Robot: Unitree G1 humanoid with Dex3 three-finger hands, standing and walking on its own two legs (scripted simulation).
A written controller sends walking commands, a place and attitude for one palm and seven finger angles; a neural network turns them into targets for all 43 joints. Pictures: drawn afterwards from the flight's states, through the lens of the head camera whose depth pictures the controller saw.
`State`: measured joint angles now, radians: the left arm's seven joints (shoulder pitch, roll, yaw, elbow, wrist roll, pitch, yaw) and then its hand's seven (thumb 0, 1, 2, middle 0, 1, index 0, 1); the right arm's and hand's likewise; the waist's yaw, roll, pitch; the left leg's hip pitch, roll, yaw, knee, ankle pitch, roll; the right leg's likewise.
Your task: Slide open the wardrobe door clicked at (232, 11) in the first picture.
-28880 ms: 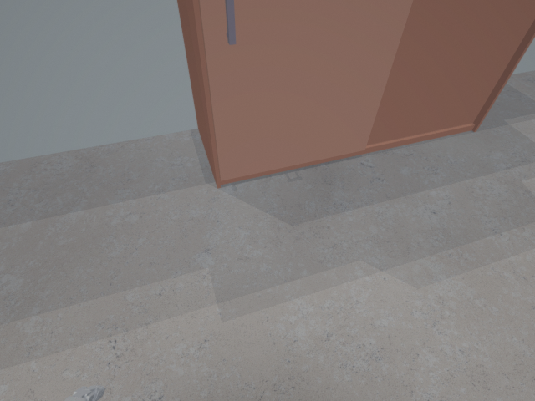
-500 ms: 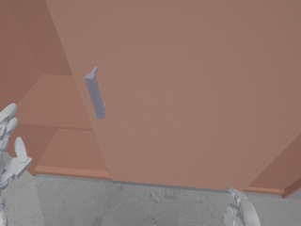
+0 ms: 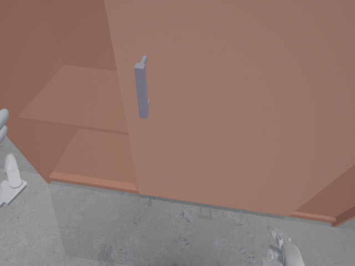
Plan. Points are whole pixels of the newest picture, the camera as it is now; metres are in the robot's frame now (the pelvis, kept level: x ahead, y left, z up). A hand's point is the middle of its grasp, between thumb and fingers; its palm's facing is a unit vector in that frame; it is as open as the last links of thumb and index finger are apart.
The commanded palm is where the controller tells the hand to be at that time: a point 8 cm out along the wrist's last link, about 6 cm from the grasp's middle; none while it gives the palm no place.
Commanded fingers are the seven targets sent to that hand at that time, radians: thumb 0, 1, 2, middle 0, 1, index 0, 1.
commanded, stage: step back with the hand held close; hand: left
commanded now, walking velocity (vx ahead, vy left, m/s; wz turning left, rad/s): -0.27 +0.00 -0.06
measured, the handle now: (144, 88) +0.55 +0.15 +0.09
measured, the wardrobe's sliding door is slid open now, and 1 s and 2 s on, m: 0.55 0.55 0.55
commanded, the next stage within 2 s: stop stepping back and stand still in 0.56 s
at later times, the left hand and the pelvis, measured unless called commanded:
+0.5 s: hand out of the picture +0.11 +0.34 +0.17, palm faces +0.49 -0.78 -0.40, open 7.4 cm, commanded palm +0.05 +0.37 +0.19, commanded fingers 0.00 0.90 0.90 -0.20 -0.30 -0.20 -0.30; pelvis -0.07 +0.06 -0.01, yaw +4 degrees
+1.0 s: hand out of the picture -0.06 +0.47 +0.21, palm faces +0.37 -0.87 -0.32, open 7.4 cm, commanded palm -0.09 +0.52 +0.19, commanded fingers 0.00 0.90 0.90 -0.20 -0.30 -0.20 -0.30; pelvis -0.26 +0.23 -0.04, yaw -6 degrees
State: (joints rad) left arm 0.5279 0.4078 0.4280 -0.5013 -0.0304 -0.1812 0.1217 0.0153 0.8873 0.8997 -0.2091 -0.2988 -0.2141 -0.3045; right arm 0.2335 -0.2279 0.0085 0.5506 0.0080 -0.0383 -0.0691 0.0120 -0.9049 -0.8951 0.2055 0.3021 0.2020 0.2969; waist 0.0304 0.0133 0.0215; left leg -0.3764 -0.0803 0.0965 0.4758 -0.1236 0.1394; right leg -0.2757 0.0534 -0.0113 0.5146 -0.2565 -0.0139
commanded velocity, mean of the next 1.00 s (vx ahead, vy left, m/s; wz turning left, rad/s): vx -0.14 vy -0.11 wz -0.08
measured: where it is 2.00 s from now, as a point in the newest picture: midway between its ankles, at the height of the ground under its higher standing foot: outside the picture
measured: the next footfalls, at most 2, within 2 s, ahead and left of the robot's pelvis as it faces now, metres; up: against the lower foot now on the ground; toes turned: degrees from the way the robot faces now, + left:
left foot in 0.74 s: +0.02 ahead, +0.21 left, +0.00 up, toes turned -3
right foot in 0.96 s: -0.18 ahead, +0.11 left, +0.00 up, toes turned -8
